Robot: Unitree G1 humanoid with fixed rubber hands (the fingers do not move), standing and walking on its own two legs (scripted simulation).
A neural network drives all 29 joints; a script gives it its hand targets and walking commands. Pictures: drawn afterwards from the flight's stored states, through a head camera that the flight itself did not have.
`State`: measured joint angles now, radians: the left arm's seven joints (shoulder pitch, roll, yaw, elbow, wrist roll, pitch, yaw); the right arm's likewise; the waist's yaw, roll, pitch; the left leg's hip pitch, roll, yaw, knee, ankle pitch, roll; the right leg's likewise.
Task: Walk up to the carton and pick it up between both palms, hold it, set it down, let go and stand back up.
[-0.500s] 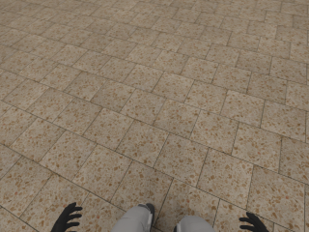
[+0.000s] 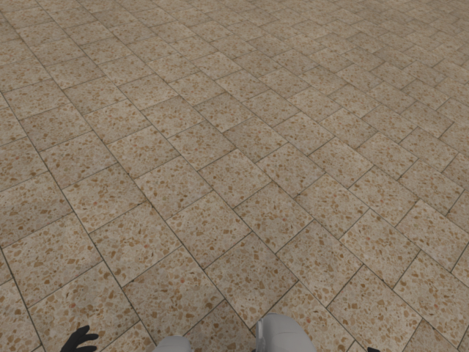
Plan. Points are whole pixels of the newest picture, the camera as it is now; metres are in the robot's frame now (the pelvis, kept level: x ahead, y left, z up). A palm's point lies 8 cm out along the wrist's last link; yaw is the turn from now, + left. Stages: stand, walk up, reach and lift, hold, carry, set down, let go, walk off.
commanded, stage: walk up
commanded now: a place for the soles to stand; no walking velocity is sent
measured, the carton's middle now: out of the picture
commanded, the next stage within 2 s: none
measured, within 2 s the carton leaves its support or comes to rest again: neither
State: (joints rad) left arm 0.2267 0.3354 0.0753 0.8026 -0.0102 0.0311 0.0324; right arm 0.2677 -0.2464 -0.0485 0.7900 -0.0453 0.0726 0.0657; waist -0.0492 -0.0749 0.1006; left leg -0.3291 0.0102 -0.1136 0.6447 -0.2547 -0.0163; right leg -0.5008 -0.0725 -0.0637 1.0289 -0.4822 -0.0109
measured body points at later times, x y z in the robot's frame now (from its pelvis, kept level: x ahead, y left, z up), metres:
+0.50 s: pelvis -0.08 +0.08 +0.00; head -0.08 +0.10 +0.45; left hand -0.14 +0.37 -0.12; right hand +0.11 -0.14 -0.12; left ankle -0.13 +0.26 -0.70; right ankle +0.04 -0.04 -0.72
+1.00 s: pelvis -0.10 +0.19 +0.01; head -0.09 +0.18 +0.46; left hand -0.30 +0.40 -0.10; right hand +0.16 +0.08 -0.13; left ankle -0.18 +0.28 -0.66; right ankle +0.02 +0.15 -0.73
